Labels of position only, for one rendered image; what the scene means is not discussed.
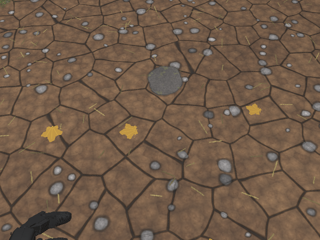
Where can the left robot hand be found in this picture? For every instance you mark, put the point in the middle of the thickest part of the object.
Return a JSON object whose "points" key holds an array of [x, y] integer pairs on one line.
{"points": [[39, 223]]}

